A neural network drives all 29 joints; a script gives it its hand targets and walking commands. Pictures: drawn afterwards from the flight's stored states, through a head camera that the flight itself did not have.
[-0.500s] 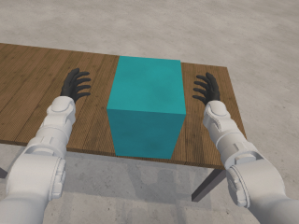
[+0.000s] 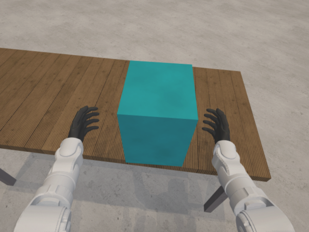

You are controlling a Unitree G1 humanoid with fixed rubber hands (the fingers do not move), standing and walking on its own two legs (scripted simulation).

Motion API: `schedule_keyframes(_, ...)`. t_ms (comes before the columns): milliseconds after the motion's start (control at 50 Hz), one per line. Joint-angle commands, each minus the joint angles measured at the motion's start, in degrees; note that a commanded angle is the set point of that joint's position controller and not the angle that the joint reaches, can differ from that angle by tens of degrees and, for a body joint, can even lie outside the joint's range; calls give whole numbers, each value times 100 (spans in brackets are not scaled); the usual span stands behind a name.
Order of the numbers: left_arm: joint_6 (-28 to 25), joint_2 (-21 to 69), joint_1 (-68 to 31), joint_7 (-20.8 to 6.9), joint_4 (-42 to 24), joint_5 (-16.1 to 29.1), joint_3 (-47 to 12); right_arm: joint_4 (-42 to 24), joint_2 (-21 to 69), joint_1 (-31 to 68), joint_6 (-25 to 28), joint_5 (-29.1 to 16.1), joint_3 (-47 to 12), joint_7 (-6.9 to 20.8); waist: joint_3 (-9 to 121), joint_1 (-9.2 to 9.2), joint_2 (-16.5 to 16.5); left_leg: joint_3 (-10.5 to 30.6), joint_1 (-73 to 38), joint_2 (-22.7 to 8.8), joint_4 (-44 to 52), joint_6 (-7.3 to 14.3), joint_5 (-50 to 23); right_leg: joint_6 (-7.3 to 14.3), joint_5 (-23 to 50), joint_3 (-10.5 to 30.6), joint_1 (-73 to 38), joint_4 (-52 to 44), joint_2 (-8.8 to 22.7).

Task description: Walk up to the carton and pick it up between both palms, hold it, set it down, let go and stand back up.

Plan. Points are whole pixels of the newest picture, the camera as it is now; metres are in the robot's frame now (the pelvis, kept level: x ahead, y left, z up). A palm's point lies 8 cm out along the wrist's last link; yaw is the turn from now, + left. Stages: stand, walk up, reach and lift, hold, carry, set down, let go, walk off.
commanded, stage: set down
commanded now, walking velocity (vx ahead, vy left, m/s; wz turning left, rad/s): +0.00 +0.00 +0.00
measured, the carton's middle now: (157, 115) +0.46 -0.02 +0.00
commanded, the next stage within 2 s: let go in 1.56 s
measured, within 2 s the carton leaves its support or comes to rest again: neither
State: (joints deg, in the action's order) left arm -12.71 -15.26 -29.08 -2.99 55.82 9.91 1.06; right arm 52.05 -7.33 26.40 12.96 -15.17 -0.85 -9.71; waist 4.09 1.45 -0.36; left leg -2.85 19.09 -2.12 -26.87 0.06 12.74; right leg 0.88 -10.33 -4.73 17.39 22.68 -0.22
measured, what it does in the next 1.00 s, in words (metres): stands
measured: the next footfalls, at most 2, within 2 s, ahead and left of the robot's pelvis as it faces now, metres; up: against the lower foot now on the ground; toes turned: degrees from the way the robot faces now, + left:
none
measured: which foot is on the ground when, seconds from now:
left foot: down 0.00-1.00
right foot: down 0.00-1.00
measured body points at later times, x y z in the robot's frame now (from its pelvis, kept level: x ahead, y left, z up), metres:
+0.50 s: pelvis +0.01 +0.00 +0.00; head +0.04 +0.01 +0.45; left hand +0.30 +0.22 -0.03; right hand +0.29 -0.20 -0.03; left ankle +0.01 +0.11 -0.74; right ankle +0.01 -0.11 -0.74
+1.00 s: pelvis +0.02 -0.01 +0.00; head +0.02 +0.01 +0.45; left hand +0.24 +0.22 -0.06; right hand +0.24 -0.21 -0.05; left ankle +0.01 +0.11 -0.74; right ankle +0.01 -0.11 -0.74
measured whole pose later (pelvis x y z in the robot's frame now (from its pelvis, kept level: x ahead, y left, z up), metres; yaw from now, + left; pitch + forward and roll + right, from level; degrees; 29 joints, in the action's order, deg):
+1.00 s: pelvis +0.02 -0.01 +0.00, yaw +0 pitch -3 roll -1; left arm -10.3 -14.0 4.2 -3.1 37.1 6.8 -0.9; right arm 43.7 -6.1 -3.5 19.5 -6.3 0.5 -4.2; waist -2.3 -0.5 -1.2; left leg -3.4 6.3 -2.2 -24.0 -0.6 14.6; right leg 1.3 -13.2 -4.1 5.9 22.0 -0.5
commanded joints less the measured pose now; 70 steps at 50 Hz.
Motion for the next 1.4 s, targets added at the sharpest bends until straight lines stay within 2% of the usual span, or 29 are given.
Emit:
schedule_keyframes(0, -300, -583, -1197, -18, -1093, -97, 195, -966, -412, 1184, 413, 122, 114, 29, 1769, -20, 269, 158, -1255, 299, 48, -303, -1825, 3, 690, 278, -576, -291, -188)
schedule_keyframes(140, -683, -513, -433, 11, -1476, -85, 119, -1231, -256, 435, 819, 350, 247, 137, 1521, -31, 344, 199, -1180, 265, 47, -291, -1644, 42, 573, 327, -570, -239, -145)
schedule_keyframes(320, -1239, -528, 547, -10, -1560, 62, -4, -1132, -168, -440, 1364, 450, 217, 284, 1471, 18, 347, 283, -1057, 237, -142, -317, -1790, 74, 861, 396, -543, -56, -87)
schedule_keyframes(460, -1308, -514, 1089, -64, -1530, 87, -51, -883, -212, -873, 1631, 428, 126, 385, 1262, 16, 329, 307, -1138, 215, -192, -352, -1827, 102, 926, 378, -490, -7, -86)
schedule_keyframes(600, -982, -509, 1505, -33, -1815, 13, -68, -939, -306, -1210, 1577, 479, 118, 473, 998, -58, 320, 277, -1325, 190, -53, -347, -1722, 110, 813, 354, -587, -88, -100)
schedule_keyframes(740, -504, -439, 2060, -4, -2097, -150, -61, -1048, -316, -1736, 1276, 605, 114, 531, 535, -130, 274, 205, -1493, 186, 197, -301, -1601, 107, 734, 379, -872, -247, -83)
schedule_keyframes(980, 224, -496, 2591, 36, -2820, -309, 2, -1695, -323, -2360, 682, 980, 298, 575, 36, -186, 205, 63, -1524, 200, 545, -201, -1299, 83, 553, 470, -1191, -471, 4)
schedule_keyframes(1180, 729, -489, 3063, 25, -2892, -441, 31, -1798, -396, -2775, 313, 1140, 284, 652, -115, -196, 142, 2, -1621, 201, 669, -185, -1330, 63, 591, 477, -1261, -591, 46)
schedule_keyframes(1380, 1238, -329, 3465, 152, -3079, -735, 55, -1673, -587, -3046, 119, 1333, 352, 836, -328, -201, 171, -29, -1824, 152, 791, -220, -1391, 85, 461, 365, -1159, -706, -15)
